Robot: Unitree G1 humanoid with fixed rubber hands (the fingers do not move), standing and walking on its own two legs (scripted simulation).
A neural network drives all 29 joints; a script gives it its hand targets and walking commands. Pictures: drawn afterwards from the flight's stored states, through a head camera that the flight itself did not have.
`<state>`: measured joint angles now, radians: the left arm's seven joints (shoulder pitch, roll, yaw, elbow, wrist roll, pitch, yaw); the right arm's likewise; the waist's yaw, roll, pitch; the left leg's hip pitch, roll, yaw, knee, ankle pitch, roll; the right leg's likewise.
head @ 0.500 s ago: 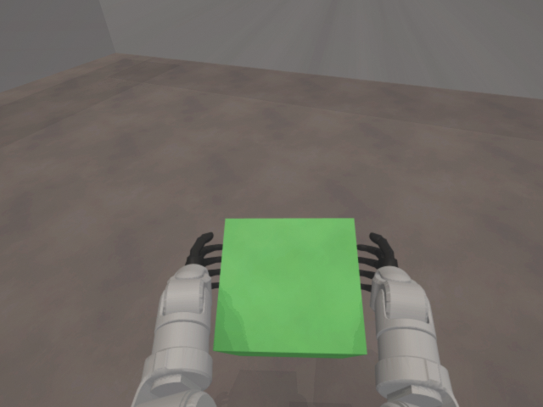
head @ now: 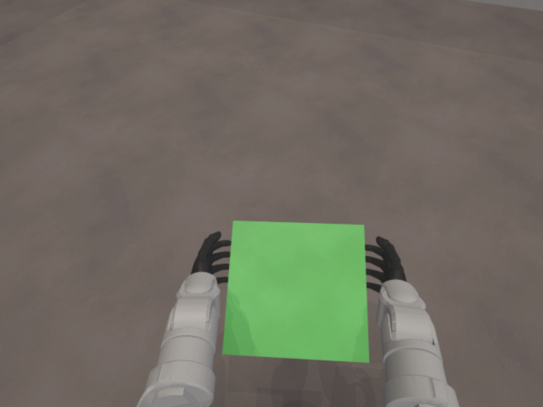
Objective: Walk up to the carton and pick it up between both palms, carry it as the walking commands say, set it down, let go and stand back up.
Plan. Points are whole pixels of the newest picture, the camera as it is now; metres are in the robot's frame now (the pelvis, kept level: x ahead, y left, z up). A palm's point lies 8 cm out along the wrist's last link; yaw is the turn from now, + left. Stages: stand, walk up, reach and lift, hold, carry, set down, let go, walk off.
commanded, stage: set down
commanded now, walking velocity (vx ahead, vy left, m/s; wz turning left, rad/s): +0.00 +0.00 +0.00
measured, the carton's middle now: (294, 290) +0.34 -0.03 -0.12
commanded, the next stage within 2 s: none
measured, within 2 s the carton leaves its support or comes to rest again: neither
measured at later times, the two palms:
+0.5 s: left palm (219, 294) +0.34 +0.11 -0.12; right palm (377, 296) +0.32 -0.18 -0.12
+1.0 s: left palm (229, 290) +0.38 +0.10 -0.20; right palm (366, 296) +0.36 -0.19 -0.20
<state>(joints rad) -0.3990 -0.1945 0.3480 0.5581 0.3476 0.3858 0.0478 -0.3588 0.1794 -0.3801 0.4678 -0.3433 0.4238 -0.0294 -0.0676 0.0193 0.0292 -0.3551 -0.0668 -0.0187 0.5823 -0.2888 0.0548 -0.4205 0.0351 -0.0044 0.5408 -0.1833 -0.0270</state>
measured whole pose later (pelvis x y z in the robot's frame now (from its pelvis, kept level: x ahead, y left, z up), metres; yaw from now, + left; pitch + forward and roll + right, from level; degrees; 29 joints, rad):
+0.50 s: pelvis -0.03 +0.00 -0.06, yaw +0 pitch +24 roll +1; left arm -0.54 -0.21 0.40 0.55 0.26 0.21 0.11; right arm -0.54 0.15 -0.45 0.51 -0.31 0.25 -0.03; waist -0.07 0.04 -0.05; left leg -1.00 -0.08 0.02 0.95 -0.36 0.06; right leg -1.07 0.02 0.00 0.91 -0.25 -0.02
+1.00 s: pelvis -0.04 -0.02 -0.14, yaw +1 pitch +35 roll +2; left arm -0.73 -0.13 0.45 0.62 0.25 0.26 0.07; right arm -0.69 0.14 -0.45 0.53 -0.28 0.30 -0.10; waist -0.05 0.04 -0.17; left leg -1.44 -0.07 0.02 1.33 -0.50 0.03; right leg -1.52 0.03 -0.02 1.29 -0.37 -0.05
